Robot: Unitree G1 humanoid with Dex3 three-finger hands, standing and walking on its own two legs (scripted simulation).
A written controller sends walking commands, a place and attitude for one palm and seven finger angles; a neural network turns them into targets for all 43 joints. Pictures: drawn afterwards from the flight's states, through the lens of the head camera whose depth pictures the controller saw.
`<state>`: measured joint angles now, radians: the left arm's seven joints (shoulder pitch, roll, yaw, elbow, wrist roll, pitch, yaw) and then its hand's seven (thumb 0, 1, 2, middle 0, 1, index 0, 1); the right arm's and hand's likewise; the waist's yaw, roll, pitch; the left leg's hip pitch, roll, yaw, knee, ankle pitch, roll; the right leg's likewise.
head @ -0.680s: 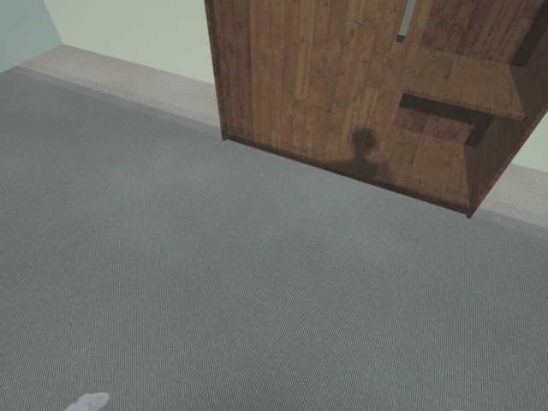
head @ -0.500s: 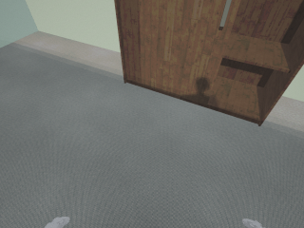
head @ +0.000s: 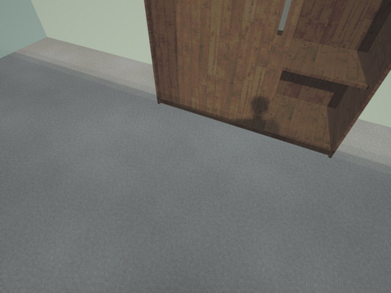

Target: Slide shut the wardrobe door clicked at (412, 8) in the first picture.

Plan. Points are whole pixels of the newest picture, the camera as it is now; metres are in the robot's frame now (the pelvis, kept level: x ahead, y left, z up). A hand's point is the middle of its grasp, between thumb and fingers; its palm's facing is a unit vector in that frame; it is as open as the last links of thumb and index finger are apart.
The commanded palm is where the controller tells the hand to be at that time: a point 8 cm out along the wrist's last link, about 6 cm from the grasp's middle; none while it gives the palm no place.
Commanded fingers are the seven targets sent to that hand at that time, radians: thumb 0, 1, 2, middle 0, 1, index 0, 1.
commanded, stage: stand and wait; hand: left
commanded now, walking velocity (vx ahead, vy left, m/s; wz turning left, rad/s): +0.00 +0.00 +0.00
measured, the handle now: (286, 9) +1.32 -0.37 +0.09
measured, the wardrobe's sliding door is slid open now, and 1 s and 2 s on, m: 0.47 0.47 0.47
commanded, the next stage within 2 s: look at it before walking up in 0.36 s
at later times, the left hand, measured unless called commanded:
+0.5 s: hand out of the picture +0.07 +0.24 -0.15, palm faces -0.03 -0.94 -0.33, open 7.4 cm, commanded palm none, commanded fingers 0.00 0.90 0.90 -0.20 -0.30 -0.20 -0.30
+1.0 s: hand out of the picture +0.07 +0.25 -0.15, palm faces -0.01 -0.94 -0.34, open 7.4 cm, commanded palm none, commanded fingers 0.00 0.90 0.90 -0.20 -0.30 -0.20 -0.30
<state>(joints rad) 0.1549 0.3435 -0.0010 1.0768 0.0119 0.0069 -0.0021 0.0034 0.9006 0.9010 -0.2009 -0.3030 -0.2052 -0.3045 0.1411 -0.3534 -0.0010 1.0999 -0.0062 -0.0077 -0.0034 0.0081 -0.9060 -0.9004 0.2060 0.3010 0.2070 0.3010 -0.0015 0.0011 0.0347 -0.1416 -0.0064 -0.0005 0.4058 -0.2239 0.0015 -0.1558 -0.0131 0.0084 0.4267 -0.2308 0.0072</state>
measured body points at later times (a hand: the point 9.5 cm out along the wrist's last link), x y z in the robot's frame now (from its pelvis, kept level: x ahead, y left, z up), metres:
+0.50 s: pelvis -0.01 +0.00 +0.00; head -0.01 -0.01 +0.45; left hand +0.07 +0.29 -0.13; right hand +0.07 -0.30 -0.13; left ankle +0.00 +0.12 -0.74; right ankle +0.00 -0.12 -0.74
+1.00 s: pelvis +0.00 +0.00 +0.00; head +0.00 +0.00 +0.45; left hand +0.07 +0.30 -0.13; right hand +0.08 -0.30 -0.13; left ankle +0.00 +0.12 -0.74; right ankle +0.00 -0.12 -0.74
